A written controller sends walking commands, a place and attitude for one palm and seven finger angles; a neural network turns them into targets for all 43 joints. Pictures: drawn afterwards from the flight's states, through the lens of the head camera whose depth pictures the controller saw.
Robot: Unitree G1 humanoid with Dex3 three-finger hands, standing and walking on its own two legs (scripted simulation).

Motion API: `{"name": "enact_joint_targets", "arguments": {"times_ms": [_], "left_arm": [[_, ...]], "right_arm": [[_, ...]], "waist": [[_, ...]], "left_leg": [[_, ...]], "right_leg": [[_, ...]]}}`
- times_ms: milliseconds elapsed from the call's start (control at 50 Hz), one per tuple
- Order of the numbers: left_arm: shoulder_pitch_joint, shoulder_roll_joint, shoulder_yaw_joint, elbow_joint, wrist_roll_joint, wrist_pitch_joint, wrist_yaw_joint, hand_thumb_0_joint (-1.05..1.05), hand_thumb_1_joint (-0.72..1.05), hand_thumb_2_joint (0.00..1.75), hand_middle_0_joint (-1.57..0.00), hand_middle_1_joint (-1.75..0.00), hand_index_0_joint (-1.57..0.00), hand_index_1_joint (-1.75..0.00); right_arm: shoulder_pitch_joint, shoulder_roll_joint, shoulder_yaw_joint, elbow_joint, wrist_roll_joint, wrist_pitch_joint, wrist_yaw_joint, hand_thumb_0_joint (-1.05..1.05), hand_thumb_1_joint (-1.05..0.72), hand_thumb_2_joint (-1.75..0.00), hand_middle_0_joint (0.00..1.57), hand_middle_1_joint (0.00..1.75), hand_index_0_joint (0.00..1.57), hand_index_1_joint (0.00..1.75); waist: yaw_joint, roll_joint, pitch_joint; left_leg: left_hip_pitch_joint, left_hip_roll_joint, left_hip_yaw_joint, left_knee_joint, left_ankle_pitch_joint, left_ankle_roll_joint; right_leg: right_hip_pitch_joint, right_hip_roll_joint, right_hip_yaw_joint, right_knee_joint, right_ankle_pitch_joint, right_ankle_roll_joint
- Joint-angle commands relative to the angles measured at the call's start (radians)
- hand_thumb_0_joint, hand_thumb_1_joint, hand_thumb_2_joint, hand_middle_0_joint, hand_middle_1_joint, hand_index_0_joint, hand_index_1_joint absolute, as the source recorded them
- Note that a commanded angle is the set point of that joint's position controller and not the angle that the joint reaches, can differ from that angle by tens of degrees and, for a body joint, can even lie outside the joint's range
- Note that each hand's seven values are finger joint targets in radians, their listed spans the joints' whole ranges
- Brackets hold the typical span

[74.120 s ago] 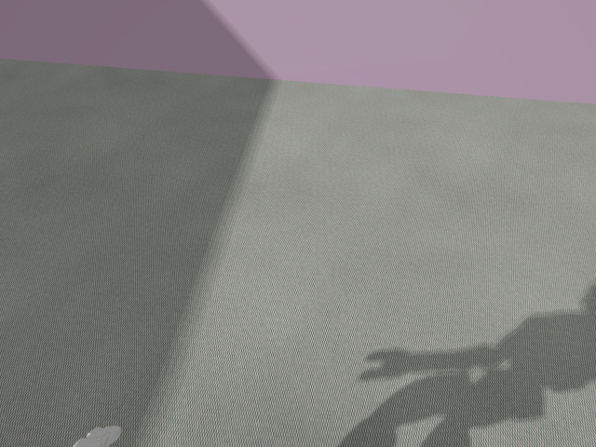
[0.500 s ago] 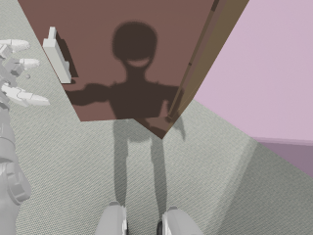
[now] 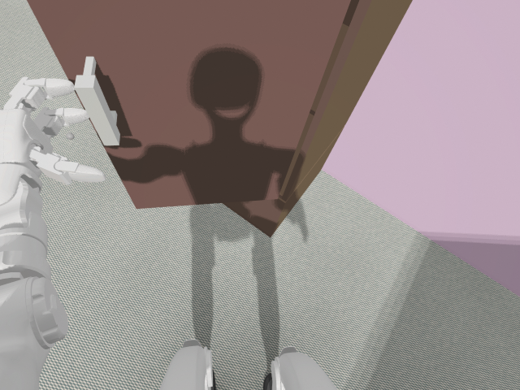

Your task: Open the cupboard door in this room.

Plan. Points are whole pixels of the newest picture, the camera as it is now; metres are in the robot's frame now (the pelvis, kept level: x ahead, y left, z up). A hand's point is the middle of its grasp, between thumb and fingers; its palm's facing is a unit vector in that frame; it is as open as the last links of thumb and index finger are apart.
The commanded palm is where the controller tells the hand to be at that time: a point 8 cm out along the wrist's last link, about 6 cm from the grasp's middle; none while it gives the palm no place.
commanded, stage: slide the fingers in behind the handle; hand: left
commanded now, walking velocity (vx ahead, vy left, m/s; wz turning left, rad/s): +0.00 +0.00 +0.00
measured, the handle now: (101, 103) +0.53 +0.23 +0.07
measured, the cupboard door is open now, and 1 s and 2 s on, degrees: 43 43 44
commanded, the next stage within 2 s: close the thumb around the handle in 1.22 s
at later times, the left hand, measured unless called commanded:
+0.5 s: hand (104, 130) +0.48 +0.22 +0.06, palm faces +0.08 -1.00 +0.01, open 14.0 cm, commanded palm +0.45 +0.26 +0.07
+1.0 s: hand (114, 133) +0.47 +0.20 +0.07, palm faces +0.10 -1.00 +0.00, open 14.1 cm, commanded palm +0.44 +0.25 +0.07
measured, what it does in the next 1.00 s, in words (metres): stands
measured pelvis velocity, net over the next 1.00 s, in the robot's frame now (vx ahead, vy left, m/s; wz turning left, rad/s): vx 0.00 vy -0.02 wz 0.01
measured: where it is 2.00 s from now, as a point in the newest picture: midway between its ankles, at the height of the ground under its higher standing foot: outside the picture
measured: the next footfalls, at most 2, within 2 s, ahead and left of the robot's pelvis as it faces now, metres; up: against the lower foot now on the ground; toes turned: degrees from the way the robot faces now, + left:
none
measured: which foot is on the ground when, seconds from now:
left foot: down 0.00-1.00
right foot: down 0.00-1.00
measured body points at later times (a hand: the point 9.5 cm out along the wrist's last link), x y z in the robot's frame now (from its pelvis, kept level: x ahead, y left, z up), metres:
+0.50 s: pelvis +0.00 -0.01 +0.00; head +0.12 +0.02 +0.43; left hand +0.47 +0.27 +0.06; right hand +0.03 -0.28 -0.11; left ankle +0.03 +0.09 -0.66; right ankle -0.01 -0.13 -0.66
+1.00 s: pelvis +0.00 -0.02 +0.00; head +0.11 +0.00 +0.44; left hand +0.46 +0.25 +0.07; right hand +0.04 -0.29 -0.11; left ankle +0.03 +0.09 -0.66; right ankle -0.01 -0.13 -0.66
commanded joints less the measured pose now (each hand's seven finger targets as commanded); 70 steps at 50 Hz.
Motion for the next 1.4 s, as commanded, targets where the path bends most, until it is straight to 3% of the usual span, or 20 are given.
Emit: {"name": "enact_joint_targets", "arguments": {"times_ms": [0,80,100,220,260,300,420,480,500,620,700,820,880,1040,1100,1160,1260,1300,1360,1380], "left_arm": [[-0.401,0.289,0.032,-0.192,-0.009,-0.077,0.019,0.00,-0.50,0.30,-0.30,-1.20,-0.30,-1.20],[-0.401,0.280,0.025,-0.215,-0.011,-0.086,0.022,0.00,-0.50,0.30,-0.30,-1.20,-0.30,-1.20],[-0.397,0.247,0.003,-0.213,-0.012,-0.083,0.023,0.00,-0.50,0.30,-0.30,-1.20,-0.30,-1.20],[-0.422,0.194,-0.028,-0.204,-0.014,-0.065,0.046,0.00,-0.50,0.30,-0.30,-1.20,-0.30,-1.20],[-0.404,0.219,-0.005,-0.198,-0.009,-0.070,0.062,0.00,-0.50,0.30,-0.30,-1.20,-0.30,-1.20],[-0.426,0.184,-0.033,-0.229,-0.002,-0.080,0.076,0.00,-0.50,0.30,-0.30,-1.20,-0.30,-1.20],[-0.439,0.216,-0.010,-0.184,0.009,-0.080,0.103,0.00,-0.50,0.30,-0.30,-1.20,-0.30,-1.20],[-0.440,0.236,0.007,-0.243,0.019,-0.098,0.108,0.00,-0.50,0.30,-0.30,-1.20,-0.30,-1.20],[-0.426,0.190,-0.022,-0.248,0.013,-0.100,0.106,0.00,-0.50,0.30,-0.30,-1.20,-0.30,-1.20],[-0.397,0.115,-0.062,-0.235,-0.003,-0.090,0.112,0.00,-0.50,0.30,-0.30,-1.20,-0.30,-1.20],[-0.389,0.157,-0.026,-0.221,0.004,-0.083,0.131,0.00,-0.50,0.30,-0.30,-1.20,-0.30,-1.20],[-0.361,0.130,-0.041,-0.249,0.008,-0.110,0.140,0.00,-0.50,0.30,-0.30,-1.20,-0.30,-1.20],[-0.381,0.128,-0.045,-0.268,0.005,-0.119,0.138,0.00,-0.50,0.30,-0.30,-1.20,-0.30,-1.20],[-0.387,0.113,-0.061,-0.224,-0.004,-0.107,0.126,0.00,-0.50,0.30,-0.30,-1.20,-0.30,-1.20],[-0.393,0.111,-0.063,-0.242,-0.005,-0.116,0.123,0.00,-0.50,0.30,-0.30,-1.20,-0.30,-1.20],[-0.407,0.121,-0.054,-0.199,-0.007,-0.111,0.126,0.00,-0.50,0.30,-0.30,-1.20,-0.30,-1.20],[-0.444,0.167,-0.032,-0.207,0.006,-0.112,0.125,0.00,-0.50,0.30,-0.30,-1.20,-0.30,-1.20],[-0.456,0.133,-0.059,-0.215,0.006,-0.115,0.126,0.00,-0.50,0.30,-0.30,-1.20,-0.30,-1.20],[-0.463,0.120,-0.062,-0.198,0.003,-0.113,0.128,0.00,-0.33,0.37,-0.31,-1.22,-0.31,-1.22],[-0.454,0.150,-0.046,-0.197,0.010,-0.111,0.130,0.00,-0.28,0.40,-0.32,-1.22,-0.32,-1.22]], "right_arm": [[0.139,-0.195,-0.068,-0.054,-0.006,-0.016,-0.020,0.00,-0.90,-0.90,0.20,0.30,0.20,0.30],[0.141,-0.195,-0.071,-0.054,-0.006,-0.016,-0.018,0.00,-0.90,-0.90,0.20,0.30,0.20,0.30],[0.139,-0.189,-0.070,-0.054,-0.006,-0.015,-0.016,0.00,-0.90,-0.90,0.20,0.30,0.20,0.30],[0.140,-0.185,-0.073,-0.045,-0.007,-0.014,-0.013,0.00,-0.90,-0.90,0.20,0.30,0.20,0.30],[0.148,-0.188,-0.072,-0.047,-0.008,-0.013,-0.013,0.00,-0.90,-0.90,0.20,0.30,0.20,0.30],[0.139,-0.180,-0.074,-0.047,-0.008,-0.015,-0.008,0.00,-0.90,-0.90,0.20,0.30,0.20,0.30],[0.141,-0.184,-0.071,-0.044,-0.009,-0.013,-0.007,0.00,-0.90,-0.90,0.20,0.30,0.20,0.30],[0.144,-0.177,-0.072,-0.051,-0.012,-0.015,-0.007,0.00,-0.90,-0.90,0.20,0.30,0.20,0.30],[0.142,-0.170,-0.074,-0.052,-0.012,-0.015,-0.002,0.00,-0.90,-0.90,0.20,0.30,0.20,0.30],[0.142,-0.166,-0.081,-0.040,-0.007,-0.012,0.002,0.00,-0.90,-0.90,0.20,0.30,0.20,0.30],[0.140,-0.167,-0.077,-0.043,-0.009,-0.011,0.002,0.00,-0.90,-0.90,0.20,0.30,0.20,0.30],[0.131,-0.160,-0.079,-0.051,-0.007,-0.014,0.008,0.00,-0.90,-0.90,0.20,0.30,0.20,0.30],[0.128,-0.162,-0.082,-0.049,-0.007,-0.016,0.008,0.00,-0.90,-0.90,0.20,0.30,0.20,0.30],[0.118,-0.163,-0.079,-0.043,-0.003,-0.017,0.001,0.00,-0.90,-0.90,0.20,0.30,0.20,0.30],[0.116,-0.162,-0.078,-0.044,-0.004,-0.019,-0.001,0.00,-0.90,-0.90,0.20,0.30,0.20,0.30],[0.122,-0.166,-0.075,-0.038,-0.005,-0.022,-0.001,0.00,-0.90,-0.90,0.20,0.30,0.20,0.30],[0.125,-0.171,-0.073,-0.042,-0.008,-0.026,-0.006,0.00,-0.90,-0.90,0.20,0.30,0.20,0.30],[0.122,-0.167,-0.074,-0.041,-0.009,-0.026,-0.003,0.00,-0.90,-0.90,0.20,0.30,0.20,0.30],[0.134,-0.171,-0.077,-0.033,-0.012,-0.029,-0.001,0.00,-0.90,-0.90,0.20,0.30,0.20,0.30],[0.134,-0.176,-0.077,-0.033,-0.009,-0.027,-0.003,0.00,-0.90,-0.90,0.20,0.30,0.20,0.30]], "waist": [[0.002,0.146,-0.425],[0.008,0.165,-0.462],[0.008,0.180,-0.450],[-0.002,0.150,-0.425],[0.004,0.131,-0.425],[0.004,0.169,-0.446],[-0.007,0.116,-0.422],[0.014,0.163,-0.506],[0.010,0.175,-0.509],[-0.002,0.136,-0.469],[0.010,0.104,-0.448],[0.018,0.106,-0.460],[0.013,0.112,-0.479],[0.001,0.089,-0.413],[0.007,0.118,-0.446],[-0.004,0.077,-0.403],[0.001,0.120,-0.437],[-0.003,0.145,-0.455],[-0.015,0.121,-0.458],[-0.001,0.131,-0.464]], "left_leg": [[0.481,-0.003,-0.091,-0.121,0.343,-0.017],[0.518,-0.002,-0.093,-0.120,0.379,-0.019],[0.520,-0.003,-0.093,-0.120,0.379,-0.022],[0.495,-0.005,-0.091,-0.120,0.352,-0.018],[0.489,-0.006,-0.095,-0.122,0.355,-0.017],[0.514,-0.007,-0.091,-0.120,0.371,-0.021],[0.432,-0.012,-0.074,-0.108,0.321,-0.011],[0.477,-0.013,-0.070,-0.099,0.396,-0.014],[0.498,-0.014,-0.070,-0.099,0.408,-0.016],[0.489,-0.014,-0.066,-0.100,0.407,-0.014],[0.419,-0.022,-0.054,-0.102,0.367,-0.007],[0.439,-0.022,-0.051,-0.103,0.383,-0.012],[0.448,-0.023,-0.050,-0.100,0.384,-0.010],[0.407,-0.025,-0.050,-0.110,0.313,-0.007],[0.441,-0.024,-0.055,-0.108,0.345,-0.011],[0.397,-0.025,-0.058,-0.103,0.305,-0.005],[0.410,-0.023,-0.064,-0.099,0.305,-0.008],[0.445,-0.020,-0.069,-0.099,0.320,-0.013],[0.455,-0.017,-0.078,-0.092,0.332,-0.011],[0.456,-0.015,-0.080,-0.098,0.331,-0.016]], "right_leg": [[0.009,0.025,0.003,-0.113,0.243,-0.028],[0.017,0.026,0.005,-0.110,0.270,-0.030],[0.007,0.025,0.002,-0.111,0.264,-0.030],[0.007,0.023,0.003,-0.116,0.259,-0.026],[0.016,0.024,0.003,-0.113,0.261,-0.030],[0.009,0.022,0.006,-0.112,0.271,-0.028],[0.049,0.020,0.022,-0.116,0.276,-0.020],[0.082,0.019,0.024,-0.095,0.341,-0.024],[0.076,0.021,0.022,-0.099,0.348,-0.024],[0.069,0.024,0.020,-0.110,0.361,-0.021],[0.121,0.018,0.033,-0.113,0.369,-0.017],[0.132,0.019,0.033,-0.108,0.388,-0.020],[0.134,0.018,0.038,-0.109,0.393,-0.018],[0.116,0.016,0.040,-0.125,0.338,-0.016],[0.109,0.015,0.036,-0.116,0.349,-0.020],[0.097,0.017,0.037,-0.119,0.316,-0.019],[0.080,0.016,0.036,-0.106,0.298,-0.023],[0.056,0.017,0.030,-0.105,0.292,-0.022],[0.037,0.021,0.023,-0.100,0.290,-0.023],[0.035,0.018,0.022,-0.097,0.283,-0.024]]}}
